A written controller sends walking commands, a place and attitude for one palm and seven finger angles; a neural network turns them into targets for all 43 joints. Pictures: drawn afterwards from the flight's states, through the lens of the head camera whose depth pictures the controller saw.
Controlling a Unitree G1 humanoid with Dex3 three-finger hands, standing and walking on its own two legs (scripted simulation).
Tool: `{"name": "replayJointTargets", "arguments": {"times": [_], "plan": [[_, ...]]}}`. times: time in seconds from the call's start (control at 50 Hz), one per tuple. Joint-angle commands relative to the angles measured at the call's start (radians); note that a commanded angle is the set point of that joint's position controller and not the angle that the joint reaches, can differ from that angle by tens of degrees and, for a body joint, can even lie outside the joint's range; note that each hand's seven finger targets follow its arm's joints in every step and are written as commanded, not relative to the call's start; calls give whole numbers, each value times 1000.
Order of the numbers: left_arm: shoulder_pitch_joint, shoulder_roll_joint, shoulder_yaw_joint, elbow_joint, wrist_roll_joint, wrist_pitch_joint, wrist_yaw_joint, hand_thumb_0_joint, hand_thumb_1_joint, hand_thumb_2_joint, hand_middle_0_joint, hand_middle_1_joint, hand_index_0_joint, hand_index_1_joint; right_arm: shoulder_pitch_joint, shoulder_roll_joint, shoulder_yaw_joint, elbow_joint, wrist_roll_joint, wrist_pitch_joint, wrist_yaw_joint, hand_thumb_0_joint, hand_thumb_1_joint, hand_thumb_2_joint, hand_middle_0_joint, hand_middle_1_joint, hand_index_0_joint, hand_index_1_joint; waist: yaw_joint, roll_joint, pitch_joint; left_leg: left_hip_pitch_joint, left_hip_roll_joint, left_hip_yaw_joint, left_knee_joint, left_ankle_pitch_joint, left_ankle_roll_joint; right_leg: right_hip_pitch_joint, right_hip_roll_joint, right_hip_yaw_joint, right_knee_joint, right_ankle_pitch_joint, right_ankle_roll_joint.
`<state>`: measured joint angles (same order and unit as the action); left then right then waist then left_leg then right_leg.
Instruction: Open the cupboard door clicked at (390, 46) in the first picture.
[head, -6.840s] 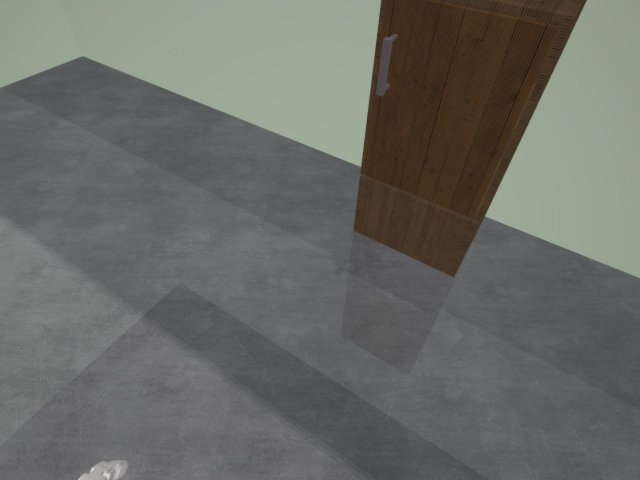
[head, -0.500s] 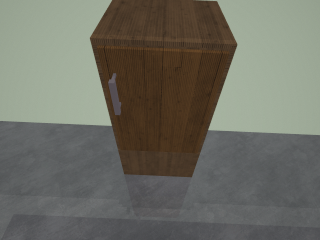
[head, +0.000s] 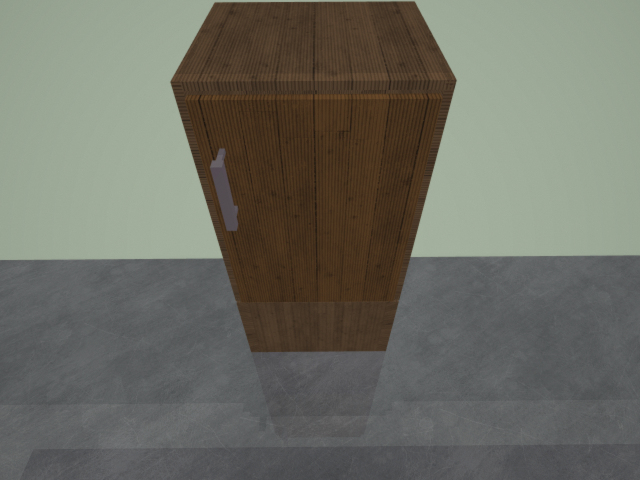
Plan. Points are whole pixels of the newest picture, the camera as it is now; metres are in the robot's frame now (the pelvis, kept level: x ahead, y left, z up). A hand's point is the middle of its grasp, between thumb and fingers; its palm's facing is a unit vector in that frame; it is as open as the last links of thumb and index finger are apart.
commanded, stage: look again from close up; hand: left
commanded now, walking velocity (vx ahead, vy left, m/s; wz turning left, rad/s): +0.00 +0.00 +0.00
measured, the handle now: (227, 191) +0.60 +0.21 +0.00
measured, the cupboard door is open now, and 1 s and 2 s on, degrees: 0 0 0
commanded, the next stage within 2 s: shuffle to correct the standing spot in 0.30 s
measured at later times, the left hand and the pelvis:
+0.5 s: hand out of the picture +0.03 +0.16 -0.17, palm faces +0.01 -0.98 -0.20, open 7.3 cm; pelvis +0.02 -0.02 +0.00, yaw -1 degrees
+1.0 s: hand out of the picture +0.10 +0.17 -0.17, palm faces +0.02 -0.97 -0.24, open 7.3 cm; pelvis +0.07 -0.01 +0.00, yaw -1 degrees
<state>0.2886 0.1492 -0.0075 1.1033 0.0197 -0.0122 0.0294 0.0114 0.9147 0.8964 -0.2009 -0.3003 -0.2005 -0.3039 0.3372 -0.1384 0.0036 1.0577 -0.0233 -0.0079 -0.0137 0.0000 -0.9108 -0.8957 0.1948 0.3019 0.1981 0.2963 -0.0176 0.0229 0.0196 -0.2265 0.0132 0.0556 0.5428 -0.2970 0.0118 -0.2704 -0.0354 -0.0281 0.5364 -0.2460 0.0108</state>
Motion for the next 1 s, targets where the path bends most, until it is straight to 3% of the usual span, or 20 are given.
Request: {"name": "replayJointTargets", "arguments": {"times": [0.0, 0.12, 0.24, 0.32, 0.38, 0.4, 0.48, 0.56, 0.62, 0.66, 0.7, 0.72, 0.74, 0.76, 0.8, 0.84, 0.98], "plan": [[41, 91, 16, -45, -4, -10, 1, 0, 900, 900, -200, -300, -200, -300, 28, -114, -12, -66, 3, -25, -8, 0, -900, -900, 200, 300, 200, 300, 22, 3, 86, -134, 96, -129, -222, -79, 30, 30, -41, 53, -79, -32, -46], [39, 102, 17, -48, -6, -14, 2, 0, 900, 900, -200, -300, -200, -300, 33, -114, -8, -46, 6, -27, -9, 0, -900, -900, 200, 300, 200, 300, 16, -62, 66, -56, 82, -93, -195, 25, 25, 18, -58, 80, -110, 7, -42], [32, 111, 22, -50, -5, -16, 1, 0, 900, 900, -200, -300, -200, -300, 19, -111, -8, -28, 7, -27, -11, 0, -900, -900, 200, 300, 200, 300, 14, -46, 56, -19, 79, -76, -183, 74, 19, 18, -63, 89, -124, 34, -44], [33, 117, 24, -43, -7, -20, 1, 0, 900, 900, -200, -300, -200, -300, 8, -115, -9, -15, 8, -32, -13, 0, -900, -900, 200, 300, 200, 300, 16, -21, 14, 12, 83, -64, -168, 140, 15, 51, -70, 87, -113, 123, -46], [26, 119, 26, -42, -6, -19, 1, 0, 900, 900, -200, -300, -200, -300, 1, -113, -8, -7, 8, -30, -15, 0, -900, -900, 200, 300, 200, 300, 16, -11, 27, 11, 85, -62, -168, 154, 12, 53, -68, 88, -113, 146, -47], [37, 111, 26, -37, -5, -18, 0, 0, 900, 900, -200, -300, -200, -300, 7, -108, -7, -1, 6, -29, -15, 0, -900, -900, 200, 300, 200, 300, 19, -26, 15, 17, 83, -57, -163, 108, 14, 60, -66, 88, -109, 95, -51], [51, 125, 38, -41, 2, -12, -10, 0, 900, 900, -200, -300, -200, -300, 6, -104, -11, -6, -1, -21, -6, 0, -900, -900, 200, 300, 200, 300, 25, -56, 73, -43, 54, -35, -116, -98, 19, 12, -73, 133, -140, -192, -78], [63, 139, 53, -51, 3, -14, -15, 0, 900, 900, -200, -300, -200, -300, 24, -86, -11, -13, -2, -25, -2, 0, -900, -900, 200, 300, 200, 300, 22, -84, 110, -73, 28, -7, -48, -99, 19, -13, -97, 174, -168, -260, -107], [83, 142, 62, -49, 1, -23, -16, 0, 900, 900, -200, -300, -200, -300, 39, -80, -10, -12, 1, -39, -3, 0, -900, -900, 200, 300, 200, 300, 23, -104, 75, -56, 25, 7, -13, -15, 20, 27, -110, 163, -128, -111, -120], [73, 129, 64, -53, 2, -23, -15, 0, 900, 900, -200, -300, -200, -300, 58, -81, -11, -4, 2, -46, -7, 0, -900, -900, 200, 300, 200, 300, 13, -44, 71, -11, 45, -8, -37, 87, 26, 15, -87, 113, -60, 8, -110], [54, 90, 56, -60, 3, -22, -9, 0, 900, 900, -200, -300, -200, -300, 95, -111, -14, 20, 2, -51, -18, 0, -900, -900, 200, 300, 200, 300, 4, 87, 32, 96, 123, -70, -65, 443, 44, -8, -22, 9, 80, 171, -75], [53, 74, 50, -60, 0, -21, -3, 0, 900, 900, -200, -300, -200, -300, 101, -127, -18, 25, 4, -49, -27, 0, -900, -900, 200, 300, 200, 300, 10, 136, 17, 128, 161, -88, -68, 650, 62, -8, -7, -26, 110, 159, -59], [54, 66, 50, -58, -1, -21, 3, 0, 900, 900, -200, -300, -200, -300, 91, -127, -20, 24, 7, -45, -33, 0, -900, -900, 200, 300, 200, 300, 18, 121, 25, 139, 173, -90, -50, 830, 70, 0, -4, -26, 97, 171, -50], [70, 71, 50, -51, -7, -21, 9, 0, 900, 900, -200, -300, -200, -300, 67, -129, -20, 17, 10, -42, -38, 0, -900, -900, 200, 300, 200, 300, 32, 87, 21, 130, 159, -72, -24, 883, 58, 34, -22, -6, 59, 239, -48], [87, 113, 59, -40, -11, -23, 17, 0, 900, 900, -200, -300, -200, -300, 34, -119, -26, -1, 17, -35, -43, 0, -900, -900, 200, 300, 200, 300, 33, -7, -6, 96, 108, -33, 2, 754, 18, 112, -70, 42, 30, 540, -50], [81, 125, 60, -48, -9, -17, 22, 0, 900, 900, -200, -300, -200, -300, 29, -101, -31, -5, 19, -27, -44, 0, -900, -900, 200, 300, 200, 300, 26, -29, -32, 82, 90, -19, -21, 654, 4, 144, -96, 49, 61, 697, -47], [28, 121, 66, -105, -5, 4, 25, 0, 900, 900, -200, -300, -200, -300, 3, -105, -51, -28, 9, -10, -40, 0, -900, -900, 200, 300, 200, 300, 22, -8, -54, 120, 112, -18, -31, 644, 18, 80, -81, 41, 68, 527, -41]]}}
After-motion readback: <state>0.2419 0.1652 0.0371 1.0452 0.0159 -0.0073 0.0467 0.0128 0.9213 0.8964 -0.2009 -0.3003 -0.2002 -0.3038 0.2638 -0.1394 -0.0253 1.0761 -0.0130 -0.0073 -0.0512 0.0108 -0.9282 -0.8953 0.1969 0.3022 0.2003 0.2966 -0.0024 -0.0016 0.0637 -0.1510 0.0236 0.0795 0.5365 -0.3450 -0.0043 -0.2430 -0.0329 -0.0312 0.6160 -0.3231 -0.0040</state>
